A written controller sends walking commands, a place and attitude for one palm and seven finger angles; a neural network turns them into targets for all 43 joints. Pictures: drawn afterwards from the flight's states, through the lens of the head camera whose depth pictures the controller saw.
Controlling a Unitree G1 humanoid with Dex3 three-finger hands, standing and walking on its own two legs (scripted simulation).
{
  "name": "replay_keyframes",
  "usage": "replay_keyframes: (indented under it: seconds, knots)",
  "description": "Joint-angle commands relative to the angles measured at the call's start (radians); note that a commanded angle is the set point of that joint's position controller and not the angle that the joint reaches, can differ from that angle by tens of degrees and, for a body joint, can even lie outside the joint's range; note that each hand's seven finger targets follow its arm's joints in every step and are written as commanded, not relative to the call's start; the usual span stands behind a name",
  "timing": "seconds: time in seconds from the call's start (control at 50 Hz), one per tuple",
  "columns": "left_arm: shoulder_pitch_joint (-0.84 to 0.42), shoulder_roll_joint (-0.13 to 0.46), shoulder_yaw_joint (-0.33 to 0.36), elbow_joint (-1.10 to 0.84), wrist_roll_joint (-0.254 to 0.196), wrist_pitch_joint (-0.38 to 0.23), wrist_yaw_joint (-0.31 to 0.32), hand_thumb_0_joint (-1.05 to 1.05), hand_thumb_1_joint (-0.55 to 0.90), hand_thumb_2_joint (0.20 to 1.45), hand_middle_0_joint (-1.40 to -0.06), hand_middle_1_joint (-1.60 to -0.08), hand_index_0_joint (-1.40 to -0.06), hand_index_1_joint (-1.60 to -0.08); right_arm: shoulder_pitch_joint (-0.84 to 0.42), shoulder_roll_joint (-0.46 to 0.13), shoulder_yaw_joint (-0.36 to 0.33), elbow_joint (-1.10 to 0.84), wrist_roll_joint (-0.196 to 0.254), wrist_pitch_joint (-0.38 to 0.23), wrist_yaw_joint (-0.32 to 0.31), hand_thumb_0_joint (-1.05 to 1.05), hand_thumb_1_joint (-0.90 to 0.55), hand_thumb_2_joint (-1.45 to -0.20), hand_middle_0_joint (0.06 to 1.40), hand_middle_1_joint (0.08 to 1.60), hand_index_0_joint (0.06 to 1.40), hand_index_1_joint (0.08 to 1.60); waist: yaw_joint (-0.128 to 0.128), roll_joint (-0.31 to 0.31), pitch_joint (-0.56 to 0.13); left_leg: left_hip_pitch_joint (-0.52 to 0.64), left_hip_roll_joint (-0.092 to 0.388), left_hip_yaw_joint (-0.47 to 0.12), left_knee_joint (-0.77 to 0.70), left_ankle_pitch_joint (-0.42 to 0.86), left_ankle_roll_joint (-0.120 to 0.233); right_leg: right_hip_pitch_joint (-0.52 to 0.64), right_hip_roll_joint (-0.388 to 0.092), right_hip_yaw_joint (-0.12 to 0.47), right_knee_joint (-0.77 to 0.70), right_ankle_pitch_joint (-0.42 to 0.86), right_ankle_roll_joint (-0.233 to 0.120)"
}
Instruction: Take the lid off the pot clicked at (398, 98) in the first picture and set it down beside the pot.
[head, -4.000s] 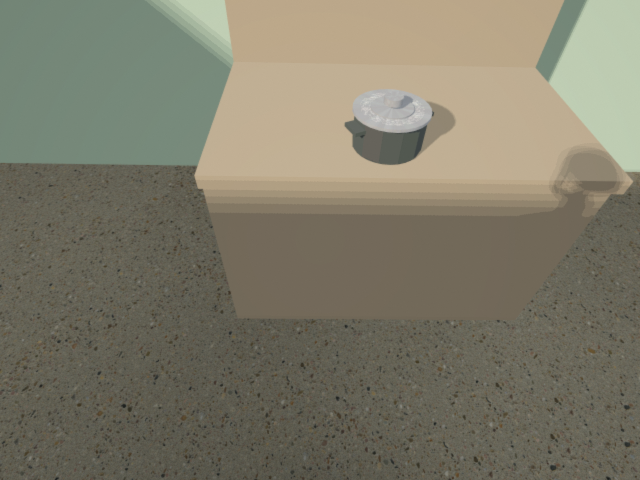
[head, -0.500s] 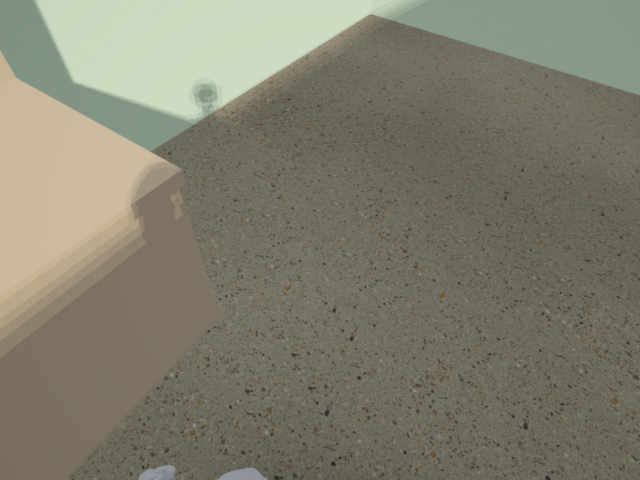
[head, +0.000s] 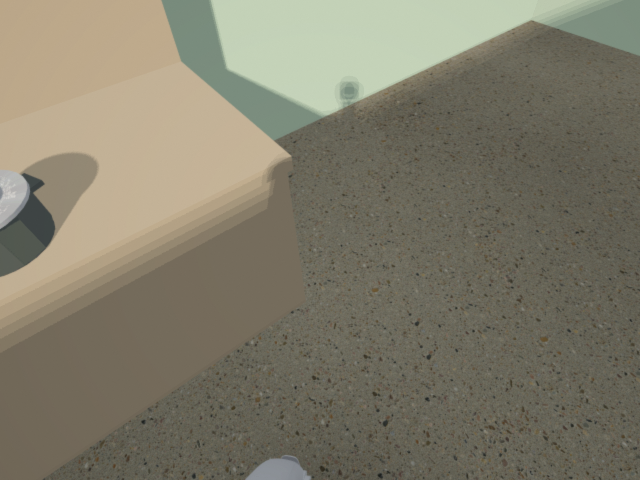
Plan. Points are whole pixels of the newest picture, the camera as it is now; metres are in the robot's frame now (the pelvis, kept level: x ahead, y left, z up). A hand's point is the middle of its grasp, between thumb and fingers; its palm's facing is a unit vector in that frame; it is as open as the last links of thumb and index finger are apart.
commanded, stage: turn to face it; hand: left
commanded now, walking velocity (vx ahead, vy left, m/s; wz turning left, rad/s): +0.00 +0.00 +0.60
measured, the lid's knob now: out of the picture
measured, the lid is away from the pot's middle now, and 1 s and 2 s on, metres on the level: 0.00 0.00 0.00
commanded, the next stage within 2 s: take the last steps up to it in 0.98 s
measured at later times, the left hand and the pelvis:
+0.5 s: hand out of the picture -0.02 +0.26 -0.17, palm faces +0.37 -0.90 -0.25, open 7.4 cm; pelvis -0.01 +0.03 +0.01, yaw +18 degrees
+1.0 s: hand out of the picture -0.02 +0.20 -0.13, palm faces +0.54 -0.79 -0.28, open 7.4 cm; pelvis +0.02 -0.01 +0.01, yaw +33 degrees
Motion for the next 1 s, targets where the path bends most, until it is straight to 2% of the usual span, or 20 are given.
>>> replay_keyframes:
  seconds: [0.0,0.06,0.16,0.22,0.26,0.28,0.3,0.32,0.34,0.36,0.4,0.44,0.6,0.7,0.72,0.74,0.76,0.78,0.84,0.98]
  knots:
    - [-0.068,0.160,0.036,-0.095,0.004,-0.038,0.017,0.000,0.900,0.900,-0.200,-0.300,-0.200,-0.300,-0.027,-0.085,-0.025,-0.088,-0.007,-0.019,0.014,0.000,-0.900,-0.900,0.200,0.300,0.200,0.300,-0.037,-0.222,0.007,-0.113,0.081,0.038,0.387,-0.004,-0.025,0.024,-0.296,0.187,-0.304,0.160,-0.113]
    - [0.028,0.162,0.032,-0.065,0.006,-0.043,0.016,0.000,0.900,0.900,-0.200,-0.300,-0.200,-0.300,-0.071,-0.051,-0.008,-0.085,-0.001,-0.019,0.018,0.000,-0.900,-0.900,0.200,0.300,0.200,0.300,0.014,-0.229,-0.023,-0.093,0.076,0.097,0.272,-0.024,-0.048,0.146,-0.283,0.096,-0.248,0.382,-0.120]
    - [0.088,0.207,0.043,-0.040,0.010,-0.031,0.010,0.000,0.900,0.900,-0.200,-0.300,-0.200,-0.300,-0.144,-0.034,0.006,-0.100,0.006,-0.021,0.019,0.000,-0.900,-0.900,0.200,0.300,0.200,0.300,0.056,-0.263,-0.034,-0.003,0.069,0.159,0.056,-0.063,-0.038,0.191,-0.317,0.048,-0.231,0.445,-0.135]
    - [0.070,0.222,0.055,-0.036,0.013,-0.023,0.009,0.000,0.900,0.900,-0.200,-0.300,-0.200,-0.300,-0.117,-0.032,0.012,-0.099,0.009,-0.033,0.015,0.000,-0.900,-0.900,0.200,0.300,0.200,0.300,0.049,-0.281,-0.072,0.085,0.059,0.185,-0.099,-0.075,-0.019,0.209,-0.334,0.019,-0.176,0.499,-0.129]
    - [0.060,0.222,0.060,-0.031,0.004,-0.018,0.006,0.000,0.900,0.900,-0.200,-0.300,-0.200,-0.300,-0.050,-0.048,0.009,-0.083,0.006,-0.044,0.010,0.000,-0.900,-0.900,0.200,0.300,0.200,0.300,0.019,-0.257,-0.114,0.200,0.050,0.201,-0.293,0.061,-0.007,0.207,-0.314,-0.046,-0.073,0.500,-0.076]
    - [0.054,0.211,0.058,-0.029,-0.003,-0.012,0.001,0.000,0.900,0.900,-0.200,-0.300,-0.200,-0.300,0.004,-0.081,0.001,-0.071,0.004,-0.049,0.011,0.000,-0.900,-0.900,0.200,0.300,0.200,0.300,-0.012,-0.187,-0.139,0.339,0.071,0.160,-0.421,0.191,0.011,0.117,-0.296,-0.084,0.043,0.407,-0.029]
    - [0.064,0.158,0.054,-0.059,-0.010,-0.008,-0.007,0.000,0.900,0.900,-0.200,-0.300,-0.200,-0.300,0.062,-0.190,-0.026,-0.071,-0.005,-0.059,0.004,0.000,-0.900,-0.900,0.200,0.300,0.200,0.300,-0.045,0.076,-0.188,0.533,0.281,-0.123,-0.472,0.435,0.107,-0.125,-0.195,-0.129,0.260,0.108,0.046]
    - [-0.004,0.107,0.029,-0.112,-0.007,-0.009,-0.010,0.000,0.900,0.900,-0.200,-0.300,-0.200,-0.300,0.128,-0.279,-0.048,-0.057,0.001,-0.054,-0.003,0.000,-0.900,-0.900,0.200,0.300,0.200,0.300,-0.089,0.274,-0.169,0.591,0.480,-0.353,-0.472,0.813,0.247,-0.360,-0.100,-0.074,0.440,-0.378,0.087]
    - [-0.078,0.134,0.032,-0.120,0.001,0.001,-0.001,0.000,0.900,0.900,-0.200,-0.300,-0.200,-0.300,0.170,-0.256,-0.043,-0.028,0.002,-0.052,-0.010,0.000,-0.900,-0.900,0.200,0.300,0.200,0.300,-0.109,0.169,-0.162,0.526,0.446,-0.312,-0.464,0.706,0.262,-0.359,-0.101,0.025,0.525,-0.334,0.069]
    - [-0.098,0.117,0.036,-0.106,-0.004,-0.001,0.000,0.000,0.900,0.900,-0.200,-0.300,-0.200,-0.300,0.118,-0.235,-0.038,-0.037,-0.003,-0.053,-0.022,0.000,-0.900,-0.900,0.200,0.300,0.200,0.300,-0.084,0.195,-0.127,0.463,0.392,-0.286,-0.470,0.615,0.246,-0.374,-0.098,0.056,0.562,-0.265,0.070]
    - [-0.071,0.128,0.041,-0.068,-0.004,-0.002,-0.009,0.000,0.900,0.900,-0.200,-0.300,-0.200,-0.300,0.002,-0.176,-0.015,-0.066,-0.004,-0.056,-0.026,0.000,-0.900,-0.900,0.200,0.300,0.200,0.300,-0.028,0.122,-0.063,0.342,0.305,-0.197,-0.500,0.508,0.194,-0.318,-0.096,0.077,0.568,-0.121,0.073]
    - [-0.040,0.131,0.040,-0.045,-0.002,0.000,-0.011,0.000,0.900,0.900,-0.200,-0.300,-0.200,-0.300,-0.016,-0.160,-0.008,-0.072,-0.001,-0.061,-0.025,0.000,-0.900,-0.900,0.200,0.300,0.200,0.300,-0.010,0.101,-0.070,0.340,0.258,-0.154,-0.506,0.524,0.173,-0.277,-0.078,0.069,0.528,-0.066,0.082]
    - [-0.123,0.119,0.027,-0.083,-0.008,-0.003,-0.003,0.000,0.900,0.900,-0.200,-0.300,-0.200,-0.300,0.055,-0.175,-0.021,-0.051,-0.008,-0.048,-0.025,0.000,-0.900,-0.900,0.200,0.300,0.200,0.300,-0.044,0.085,-0.092,0.386,0.256,-0.280,-0.479,0.497,0.207,-0.210,-0.012,0.075,0.269,-0.117,0.081]
    - [-0.027,0.122,0.025,-0.068,-0.016,-0.021,0.006,0.000,0.900,0.900,-0.200,-0.300,-0.200,-0.300,0.013,-0.161,-0.019,-0.060,-0.001,-0.042,-0.025,0.000,-0.900,-0.900,0.200,0.300,0.200,0.300,0.009,0.082,-0.118,0.265,0.209,-0.286,-0.372,0.574,0.158,0.065,0.034,0.053,-0.052,0.030,0.062]
    - [0.009,0.146,0.030,-0.062,-0.014,-0.031,0.009,0.000,0.900,0.900,-0.200,-0.300,-0.200,-0.300,0.014,-0.138,-0.014,-0.063,0.007,-0.043,-0.023,0.000,-0.900,-0.900,0.200,0.300,0.200,0.300,0.028,0.030,-0.125,0.183,0.169,-0.259,-0.313,0.467,0.115,0.189,-0.007,0.084,-0.197,0.126,0.057]
    - [0.033,0.224,0.046,-0.058,0.001,-0.042,0.018,0.000,0.900,0.900,-0.200,-0.300,-0.200,-0.300,0.039,-0.068,-0.004,-0.069,0.018,-0.045,-0.017,0.000,-0.900,-0.900,0.200,0.300,0.200,0.300,0.029,-0.206,-0.140,-0.004,0.052,-0.121,-0.128,0.153,0.037,0.341,-0.234,0.312,-0.293,0.221,-0.006]
    - [0.038,0.277,0.053,-0.066,0.005,-0.040,0.015,0.000,0.900,0.900,-0.200,-0.300,-0.200,-0.300,0.041,-0.058,-0.004,-0.092,0.010,-0.045,-0.019,0.000,-0.900,-0.900,0.200,0.300,0.200,0.300,0.031,-0.311,-0.119,-0.073,-0.028,0.002,0.085,-0.214,-0.011,0.271,-0.444,0.460,-0.311,0.335,-0.134]
    - [0.026,0.240,0.053,-0.067,-0.002,-0.038,0.021,0.000,0.900,0.900,-0.200,-0.300,-0.200,-0.300,0.023,-0.094,-0.016,-0.082,0.000,-0.029,-0.021,0.000,-0.900,-0.900,0.200,0.300,0.200,0.300,0.031,-0.284,-0.098,-0.037,0.019,-0.046,0.239,-0.207,0.001,0.155,-0.426,0.424,-0.309,0.324,-0.167]
    - [-0.080,0.148,0.027,-0.088,-0.004,-0.039,0.015,0.000,0.900,0.900,-0.200,-0.300,-0.200,-0.300,0.053,-0.069,-0.008,-0.029,-0.006,-0.019,-0.004,0.000,-0.900,-0.900,0.200,0.300,0.200,0.300,-0.028,-0.201,-0.021,-0.046,0.056,0.004,0.383,-0.032,-0.017,0.091,-0.263,0.207,-0.281,0.326,-0.142]
    - [0.069,0.175,0.031,-0.019,0.007,-0.044,0.014,0.000,0.900,0.900,-0.200,-0.300,-0.200,-0.300,-0.052,-0.028,0.018,-0.024,0.007,-0.020,-0.004,0.000,-0.900,-0.900,0.200,0.300,0.200,0.300,0.041,-0.222,-0.062,0.024,0.055,0.093,0.107,-0.073,-0.040,0.231,-0.263,0.135,-0.238,0.580,-0.162]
